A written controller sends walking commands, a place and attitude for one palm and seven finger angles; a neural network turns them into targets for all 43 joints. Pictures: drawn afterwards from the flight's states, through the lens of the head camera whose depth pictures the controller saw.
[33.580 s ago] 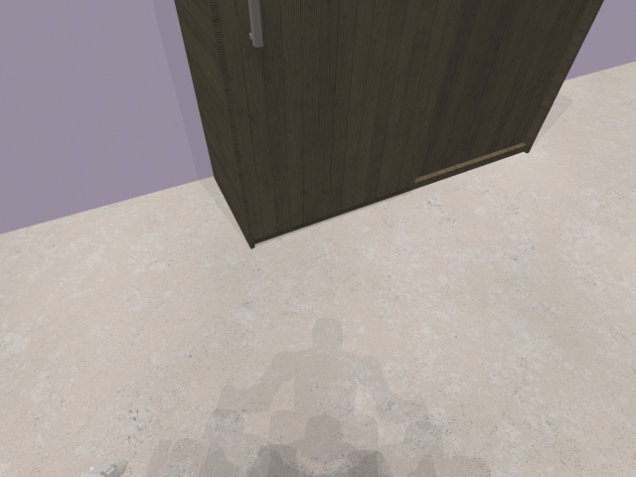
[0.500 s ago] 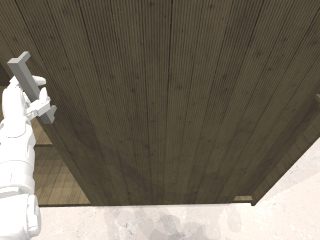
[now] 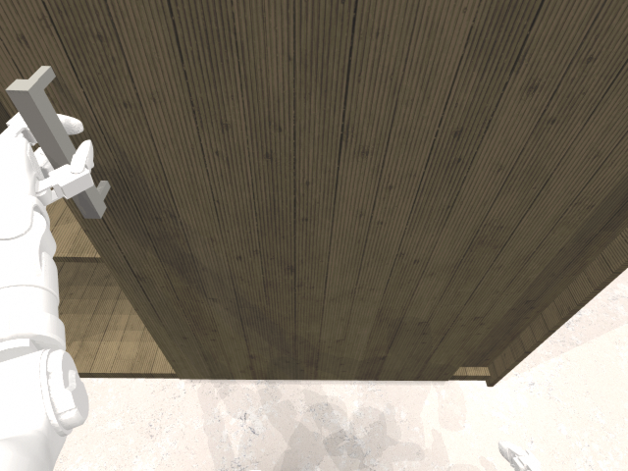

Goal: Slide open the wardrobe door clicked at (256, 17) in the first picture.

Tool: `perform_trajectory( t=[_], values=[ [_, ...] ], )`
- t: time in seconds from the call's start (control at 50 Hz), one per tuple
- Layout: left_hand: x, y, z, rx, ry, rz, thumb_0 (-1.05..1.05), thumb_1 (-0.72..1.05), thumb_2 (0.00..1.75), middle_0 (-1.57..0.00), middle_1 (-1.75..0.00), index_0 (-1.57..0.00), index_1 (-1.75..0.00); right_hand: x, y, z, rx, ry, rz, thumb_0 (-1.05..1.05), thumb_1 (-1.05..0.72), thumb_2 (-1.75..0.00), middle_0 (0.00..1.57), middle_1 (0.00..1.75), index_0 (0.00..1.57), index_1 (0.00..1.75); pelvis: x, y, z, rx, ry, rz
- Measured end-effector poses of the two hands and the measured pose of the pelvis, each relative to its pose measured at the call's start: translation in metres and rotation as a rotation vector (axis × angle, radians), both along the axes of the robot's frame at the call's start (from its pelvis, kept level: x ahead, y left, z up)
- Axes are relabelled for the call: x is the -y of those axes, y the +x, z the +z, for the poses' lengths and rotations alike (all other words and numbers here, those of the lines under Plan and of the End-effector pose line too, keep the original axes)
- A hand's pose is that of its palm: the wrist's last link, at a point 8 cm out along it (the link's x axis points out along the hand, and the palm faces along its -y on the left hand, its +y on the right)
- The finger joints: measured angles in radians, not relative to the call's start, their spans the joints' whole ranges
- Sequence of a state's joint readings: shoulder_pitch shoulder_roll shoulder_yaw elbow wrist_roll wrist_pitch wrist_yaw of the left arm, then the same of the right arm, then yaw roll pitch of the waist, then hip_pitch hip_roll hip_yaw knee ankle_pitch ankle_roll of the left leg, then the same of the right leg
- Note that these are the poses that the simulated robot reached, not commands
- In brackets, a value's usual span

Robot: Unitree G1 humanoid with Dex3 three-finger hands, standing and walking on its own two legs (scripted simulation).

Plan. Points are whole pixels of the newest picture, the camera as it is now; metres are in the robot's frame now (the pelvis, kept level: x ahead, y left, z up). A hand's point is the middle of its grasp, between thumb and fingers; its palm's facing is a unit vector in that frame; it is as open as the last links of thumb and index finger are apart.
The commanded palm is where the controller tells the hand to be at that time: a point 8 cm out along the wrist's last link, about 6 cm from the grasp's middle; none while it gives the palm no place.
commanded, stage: loosen the grip on the handle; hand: left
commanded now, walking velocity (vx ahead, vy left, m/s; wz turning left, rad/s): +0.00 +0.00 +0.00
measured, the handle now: (71, 148) +0.45 +0.33 +0.17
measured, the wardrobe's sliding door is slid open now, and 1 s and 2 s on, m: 0.67 0.67 0.67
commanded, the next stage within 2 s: slip the hand off the handle in 0.48 s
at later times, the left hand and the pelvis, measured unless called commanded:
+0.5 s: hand (70, 182) +0.39 +0.32 +0.16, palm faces +0.39 -0.89 -0.21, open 14.3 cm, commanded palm +0.36 +0.34 +0.16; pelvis -0.04 +0.04 -0.01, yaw -2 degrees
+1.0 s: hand out of the picture +0.36 +0.38 +0.16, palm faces +0.43 -0.87 -0.22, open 14.7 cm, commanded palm +0.35 +0.41 +0.16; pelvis -0.07 +0.07 -0.02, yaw +0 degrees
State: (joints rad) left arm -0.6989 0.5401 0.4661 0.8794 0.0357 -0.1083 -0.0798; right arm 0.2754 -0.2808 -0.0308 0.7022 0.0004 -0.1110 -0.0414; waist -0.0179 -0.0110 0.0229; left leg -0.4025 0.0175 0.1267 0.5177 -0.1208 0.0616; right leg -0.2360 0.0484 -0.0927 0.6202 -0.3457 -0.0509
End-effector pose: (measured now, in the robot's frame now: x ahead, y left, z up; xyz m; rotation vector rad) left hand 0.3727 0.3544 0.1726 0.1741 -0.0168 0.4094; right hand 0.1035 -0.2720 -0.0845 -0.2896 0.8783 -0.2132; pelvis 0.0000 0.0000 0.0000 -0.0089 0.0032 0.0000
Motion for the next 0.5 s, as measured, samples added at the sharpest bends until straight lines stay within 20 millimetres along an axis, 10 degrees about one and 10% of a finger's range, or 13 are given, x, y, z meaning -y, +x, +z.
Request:
perform_trajectory(
  t=[0.3,0.5],
  values=[
    [0.001,-0.013,-0.008,-0.052,0.068,-0.011,-0.01,-0.31,0.32,-0.38,-1.33,-0.35,-1.31,-0.019,-0.062,-0.008,-0.073,-0.014,-0.03,0.01,-0.9,-0.9,0.2,0.3,0.2,0.3,-0.018,-0.039,-0.009,-0.049,-0.038,0.009],
    [-0.002,-0.019,-0.001,0.02,0.063,-0.01,-0.01,-0.52,0.21,-0.3,-1.21,-0.29,-1.21,-0.051,-0.086,-0.016,-0.056,0.01,-0.063,0.01,-0.9,-0.9,0.2,0.3,0.2,0.3,-0.038,-0.043,-0.01,-0.025,-0.044,-0.027]
  ],
)
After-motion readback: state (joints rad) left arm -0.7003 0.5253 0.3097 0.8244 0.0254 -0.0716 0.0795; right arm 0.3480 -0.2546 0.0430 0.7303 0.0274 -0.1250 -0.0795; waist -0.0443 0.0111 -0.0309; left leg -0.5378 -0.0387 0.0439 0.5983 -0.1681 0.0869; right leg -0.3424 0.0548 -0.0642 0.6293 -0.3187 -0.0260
